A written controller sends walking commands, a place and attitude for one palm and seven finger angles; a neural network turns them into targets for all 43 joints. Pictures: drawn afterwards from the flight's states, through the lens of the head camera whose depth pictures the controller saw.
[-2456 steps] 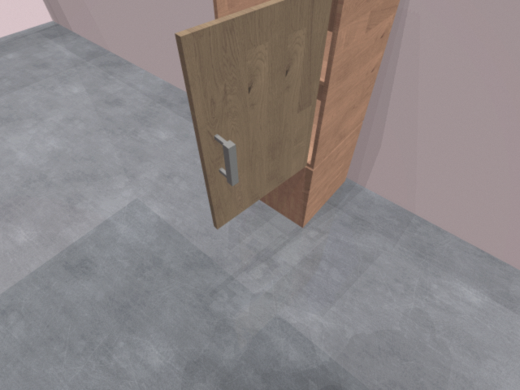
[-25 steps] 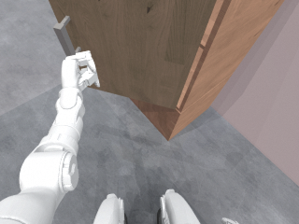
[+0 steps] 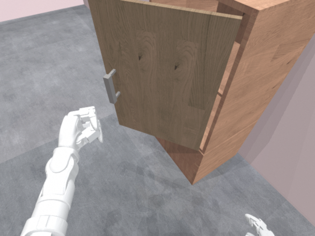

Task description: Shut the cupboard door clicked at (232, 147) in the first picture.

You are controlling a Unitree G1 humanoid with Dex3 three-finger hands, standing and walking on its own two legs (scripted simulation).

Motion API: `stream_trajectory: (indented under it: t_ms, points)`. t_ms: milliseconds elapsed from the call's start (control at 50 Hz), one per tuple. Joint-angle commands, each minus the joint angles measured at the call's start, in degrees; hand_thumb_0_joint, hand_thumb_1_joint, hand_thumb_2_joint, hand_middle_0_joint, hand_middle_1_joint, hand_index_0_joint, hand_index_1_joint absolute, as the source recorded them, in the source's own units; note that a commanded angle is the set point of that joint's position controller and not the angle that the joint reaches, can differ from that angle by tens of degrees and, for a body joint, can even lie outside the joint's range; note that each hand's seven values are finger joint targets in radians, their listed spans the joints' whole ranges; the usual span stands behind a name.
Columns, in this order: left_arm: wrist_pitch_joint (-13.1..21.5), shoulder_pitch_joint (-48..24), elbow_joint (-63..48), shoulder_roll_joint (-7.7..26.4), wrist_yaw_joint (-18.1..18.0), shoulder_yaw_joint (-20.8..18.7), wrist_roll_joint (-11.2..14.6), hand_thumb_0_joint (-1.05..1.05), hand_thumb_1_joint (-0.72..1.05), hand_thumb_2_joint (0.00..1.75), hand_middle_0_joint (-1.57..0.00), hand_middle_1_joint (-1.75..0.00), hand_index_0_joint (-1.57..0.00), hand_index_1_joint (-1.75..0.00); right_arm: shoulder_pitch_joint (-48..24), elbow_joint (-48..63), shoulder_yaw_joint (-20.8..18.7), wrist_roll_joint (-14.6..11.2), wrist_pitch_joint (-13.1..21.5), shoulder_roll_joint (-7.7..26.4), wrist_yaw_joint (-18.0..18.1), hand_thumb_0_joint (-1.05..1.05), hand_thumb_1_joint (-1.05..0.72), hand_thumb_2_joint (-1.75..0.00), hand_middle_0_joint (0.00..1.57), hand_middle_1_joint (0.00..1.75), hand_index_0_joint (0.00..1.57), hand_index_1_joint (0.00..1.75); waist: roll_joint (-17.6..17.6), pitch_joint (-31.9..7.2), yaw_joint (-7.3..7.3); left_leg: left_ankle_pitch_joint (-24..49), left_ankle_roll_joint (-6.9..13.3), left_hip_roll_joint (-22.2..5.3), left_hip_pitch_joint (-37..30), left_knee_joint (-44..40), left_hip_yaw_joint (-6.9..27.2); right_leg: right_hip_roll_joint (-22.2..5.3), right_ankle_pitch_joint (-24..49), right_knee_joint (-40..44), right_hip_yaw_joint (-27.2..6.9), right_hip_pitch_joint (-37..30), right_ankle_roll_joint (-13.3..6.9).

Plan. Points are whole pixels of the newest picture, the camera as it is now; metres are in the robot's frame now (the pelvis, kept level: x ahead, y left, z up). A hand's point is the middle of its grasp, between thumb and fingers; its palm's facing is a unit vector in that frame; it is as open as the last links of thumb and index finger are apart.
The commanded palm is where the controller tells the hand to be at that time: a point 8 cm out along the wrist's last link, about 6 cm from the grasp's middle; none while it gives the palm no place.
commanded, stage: draw the hand back to the body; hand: left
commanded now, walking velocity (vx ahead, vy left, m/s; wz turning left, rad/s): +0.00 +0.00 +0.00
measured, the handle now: (113, 86) +0.64 +0.19 -0.01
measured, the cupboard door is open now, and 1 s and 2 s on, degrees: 35 35 35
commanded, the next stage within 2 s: step back with the hand held close in 1.06 s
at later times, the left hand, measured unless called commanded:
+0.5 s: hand (29, 153) +0.25 +0.25 +0.16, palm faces +0.35 -0.87 -0.34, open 4.7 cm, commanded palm +0.20 +0.29 +0.19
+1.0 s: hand out of the picture +0.21 +0.26 +0.19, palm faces +0.47 -0.79 -0.39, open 7.4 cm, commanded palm +0.16 +0.30 +0.22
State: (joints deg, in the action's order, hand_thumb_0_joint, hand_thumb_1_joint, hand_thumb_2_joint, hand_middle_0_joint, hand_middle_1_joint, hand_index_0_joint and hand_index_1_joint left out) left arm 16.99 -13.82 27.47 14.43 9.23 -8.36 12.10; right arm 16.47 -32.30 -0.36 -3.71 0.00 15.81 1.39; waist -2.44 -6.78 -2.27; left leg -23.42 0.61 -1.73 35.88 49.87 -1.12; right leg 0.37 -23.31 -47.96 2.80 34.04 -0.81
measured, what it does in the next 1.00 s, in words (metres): stands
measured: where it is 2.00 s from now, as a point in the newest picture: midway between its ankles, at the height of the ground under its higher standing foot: outside the picture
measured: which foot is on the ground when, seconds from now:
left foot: down 0.00-1.00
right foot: down 0.00-1.00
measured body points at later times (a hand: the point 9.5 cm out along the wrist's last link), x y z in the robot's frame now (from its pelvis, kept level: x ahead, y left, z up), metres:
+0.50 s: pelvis +0.03 +0.01 +0.04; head +0.01 -0.02 +0.49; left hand +0.23 +0.29 +0.18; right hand +0.22 -0.19 -0.04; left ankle +0.01 +0.11 -0.70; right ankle +0.01 -0.11 -0.70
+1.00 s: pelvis +0.02 +0.00 +0.04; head +0.00 -0.03 +0.49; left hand +0.18 +0.30 +0.21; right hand +0.21 -0.22 -0.04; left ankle +0.01 +0.11 -0.70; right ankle +0.01 -0.11 -0.70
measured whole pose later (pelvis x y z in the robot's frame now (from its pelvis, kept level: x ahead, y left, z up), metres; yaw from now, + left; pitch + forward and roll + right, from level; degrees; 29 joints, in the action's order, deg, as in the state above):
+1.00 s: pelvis +0.02 +0.00 +0.04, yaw +1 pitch -4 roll +0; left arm 2.5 26.3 -20.5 18.8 -6.7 -18.2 4.0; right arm 11.6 -36.5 1.1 -1.1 5.8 13.0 4.9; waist -4.1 0.0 3.7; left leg -14.2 0.6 -0.1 6.5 24.6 -1.3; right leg -0.5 -15.1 -24.2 2.8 5.2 -0.4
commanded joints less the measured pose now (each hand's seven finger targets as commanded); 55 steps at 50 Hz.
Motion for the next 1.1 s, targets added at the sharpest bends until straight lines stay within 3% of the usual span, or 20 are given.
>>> stream_trajectory:
  t_ms: [0,20,40,80,120,160,200,280,340,360,460,500,620,660,680,760,900,960,1020,1080]
  points:
    - [-2.21,-7.19,-23.88,12.00,-7.38,-2.45,-5.03,0.00,0.90,0.90,-1.11,-1.29,-1.11,-1.29,-6.56,10.13,-1.58,0.04,0.29,4.14,2.56,0.00,-0.90,-0.90,0.20,0.30,0.20,0.30,2.07,-11.69,2.00,10.68,1.20,1.83,-13.69,-13.18,0.13,-1.00,11.92,12.89,-3.33,-13.63,-0.19]
    - [-3.51,-6.81,-28.01,11.38,-8.83,-1.89,-5.15,0.00,0.90,0.90,-1.08,-1.26,-1.08,-1.26,-7.35,10.79,-1.29,0.03,0.43,3.94,3.11,0.00,-0.90,-0.90,0.20,0.30,0.20,0.30,2.78,-11.22,1.86,11.35,1.24,1.80,-14.52,-13.99,0.49,-1.08,12.84,13.35,-2.97,-14.24,0.03]
    - [-4.68,-5.34,-30.20,11.67,-10.15,-1.77,-5.85,0.00,0.90,0.90,-1.05,-1.23,-1.05,-1.23,-8.09,10.62,-1.01,0.16,0.47,3.98,3.49,0.00,-0.90,-0.90,0.20,0.30,0.20,0.30,0.75,-10.32,2.05,11.65,1.19,1.59,-15.86,-15.13,0.70,-1.08,12.88,13.84,-2.53,-15.20,-0.14]
    - [-6.75,-4.25,-33.23,13.56,-12.44,-3.31,-6.61,0.00,0.90,0.90,-1.00,-1.17,-1.00,-1.17,-9.11,10.04,-0.47,0.35,0.54,3.65,4.43,0.00,-0.90,-0.90,0.20,0.30,0.20,0.30,1.53,-8.36,2.05,13.05,1.57,1.52,-18.04,-16.84,0.61,-1.11,14.81,16.04,-2.48,-16.99,0.03]
    - [-8.08,-3.46,-35.83,12.65,-13.78,-2.52,-7.29,0.00,0.90,0.90,-0.94,-1.11,-0.94,-1.11,-10.04,9.77,0.07,0.42,0.97,3.38,4.91,0.00,-0.90,-0.90,0.20,0.30,0.20,0.30,1.21,-6.23,1.92,13.39,1.44,1.36,-20.85,-18.92,1.09,-0.75,14.41,17.66,-1.73,-17.32,-0.17]
    - [-9.39,-0.74,-38.74,12.20,-14.59,-2.17,-7.66,0.00,0.90,0.90,-0.89,-1.05,-0.89,-1.05,-10.20,9.25,0.32,0.73,1.71,3.41,5.16,0.00,-0.90,-0.90,0.20,0.30,0.20,0.30,-1.56,-6.00,2.21,15.14,1.35,1.29,-24.11,-20.77,1.35,-0.74,15.51,19.20,-1.34,-19.62,-0.43]
    - [-10.43,3.41,-40.01,10.47,-15.01,-1.36,-7.82,0.00,0.90,0.90,-0.83,-0.99,-0.83,-0.99,-10.78,8.89,0.84,0.88,2.31,2.93,4.95,0.00,-0.90,-0.90,0.20,0.30,0.20,0.30,-1.75,-4.07,2.38,16.39,1.09,1.16,-25.92,-22.58,1.48,-0.61,16.48,20.50,-0.82,-20.89,-0.36]
    - [-12.07,13.58,-42.35,9.78,-14.84,-2.34,-7.63,0.00,0.90,0.90,-0.72,-0.87,-0.72,-0.87,-11.51,8.40,1.33,1.29,2.97,2.96,4.27,0.00,-0.90,-0.90,0.20,0.30,0.20,0.30,0.67,-1.01,3.32,18.57,0.90,0.92,-27.60,-25.57,1.28,-0.67,18.37,23.32,-0.49,-24.19,-0.13]
    - [-12.59,17.35,-45.98,11.44,-14.92,-5.42,-7.68,0.00,0.90,0.90,-0.64,-0.78,-0.64,-0.78,-12.23,8.23,1.27,1.75,3.32,2.87,3.90,0.00,-0.90,-0.90,0.20,0.30,0.20,0.30,1.30,0.23,3.95,20.66,0.76,0.71,-28.52,-27.00,1.16,-0.66,20.09,24.40,-0.27,-26.14,-0.05]
    - [-12.61,19.03,-47.31,13.45,-15.00,-7.49,-7.66,0.00,0.90,0.90,-0.61,-0.75,-0.61,-0.75,-12.39,8.04,1.17,1.95,3.51,3.23,3.88,0.00,-0.90,-0.90,0.20,0.30,0.20,0.30,1.33,0.01,4.51,22.02,0.77,0.75,-28.68,-27.25,1.16,-0.71,21.03,24.86,-0.28,-27.34,-0.10]
    - [-12.04,23.45,-56.53,17.31,-15.75,-13.17,-7.88,0.00,0.90,0.90,-0.47,-0.60,-0.47,-0.60,-13.27,7.70,1.14,2.59,5.03,2.64,3.60,0.00,-0.90,-0.90,0.20,0.30,0.20,0.30,-2.24,-1.10,5.38,25.89,0.55,0.90,-30.50,-27.55,0.94,-0.84,23.40,25.67,-0.26,-29.62,0.04]
    - [-11.70,26.19,-59.42,16.84,-16.06,-13.92,-8.03,0.00,0.90,0.90,-0.42,-0.54,-0.42,-0.54,-13.09,7.48,1.16,2.57,5.72,2.09,3.35,0.00,-0.90,-0.90,0.20,0.30,0.20,0.30,-3.68,-1.77,5.51,27.17,0.36,0.87,-31.01,-27.56,0.87,-0.96,23.78,25.47,-0.07,-30.19,0.09]
    - [-11.11,35.06,-61.79,17.50,-16.48,-18.18,-7.77,0.00,0.90,0.90,-0.25,-0.36,-0.25,-0.36,-13.03,6.68,0.37,2.64,7.16,2.23,3.03,0.00,-0.90,-0.90,0.20,0.30,0.20,0.30,-1.65,1.73,6.02,25.94,0.30,0.87,-29.75,-27.99,0.55,-0.82,22.84,26.05,0.30,-29.41,0.33]
    - [-10.99,38.83,-60.89,18.66,-16.49,-20.77,-7.51,0.00,0.90,0.90,-0.20,-0.30,-0.20,-0.30,-13.01,6.42,-0.13,2.50,7.40,2.48,3.05,0.00,-0.90,-0.90,0.20,0.30,0.20,0.30,0.62,2.78,6.46,25.30,0.49,0.81,-29.28,-27.98,0.10,-0.72,22.87,26.82,0.14,-29.29,0.42]
    - [-11.06,38.27,-59.53,15.79,-16.16,-18.08,-7.53,0.00,0.90,0.90,-0.20,-0.30,-0.20,-0.30,-12.76,6.23,0.00,2.46,7.23,2.37,3.03,0.00,-0.90,-0.90,0.20,0.30,0.20,0.30,1.52,3.90,5.71,23.94,0.57,0.83,-28.99,-28.32,-0.07,-0.94,21.70,26.72,0.18,-28.50,0.60]
    - [-11.17,34.25,-56.82,14.31,-16.10,-15.90,-7.99,0.00,0.90,0.90,-0.20,-0.30,-0.20,-0.30,-12.36,5.22,-0.57,2.39,7.28,3.50,3.19,0.00,-0.90,-0.90,0.20,0.30,0.20,0.30,1.77,8.43,4.67,18.95,0.85,0.71,-28.40,-29.18,0.19,-0.92,16.06,28.54,-0.02,-24.99,0.80]
    - [-9.40,32.65,-63.08,18.28,-17.23,-18.62,-8.45,0.00,0.90,0.90,-0.20,-0.30,-0.20,-0.30,-13.25,5.62,-0.35,2.86,9.16,2.70,4.09,0.00,-0.90,-0.90,0.20,0.30,0.20,0.30,-1.93,0.31,6.14,19.50,1.35,1.63,-30.93,-28.64,0.01,-1.34,16.99,27.33,-0.61,-28.99,0.60]
    - [-9.53,34.70,-62.06,18.93,-17.33,-19.70,-8.30,0.00,0.90,0.90,-0.20,-0.30,-0.20,-0.30,-13.52,5.01,-0.21,2.85,9.44,2.54,4.15,0.00,-0.90,-0.90,0.20,0.30,0.20,0.30,-1.20,2.79,6.32,19.94,1.07,1.60,-29.90,-28.51,-0.11,-1.11,17.54,28.41,-0.74,-28.61,0.51]
    - [-9.31,34.28,-61.18,17.52,-17.06,-19.01,-8.37,0.00,0.90,0.90,-0.20,-0.30,-0.20,-0.30,-13.49,4.87,-0.08,2.69,9.44,2.16,3.99,0.00,-0.90,-0.90,0.20,0.30,0.20,0.30,-3.39,6.07,5.89,19.13,0.71,1.42,-29.10,-29.02,-0.38,-0.96,16.54,28.68,-0.72,-27.12,0.46]
    - [-9.58,35.59,-58.04,16.18,-16.53,-18.54,-8.00,0.00,0.90,0.90,-0.20,-0.30,-0.20,-0.30,-13.14,4.85,-0.22,2.62,9.18,2.31,3.84,0.00,-0.90,-0.90,0.20,0.30,0.20,0.30,-1.44,7.85,5.77,18.28,0.74,1.11,-28.70,-29.70,-0.49,-0.92,15.42,29.22,-0.67,-26.46,0.70]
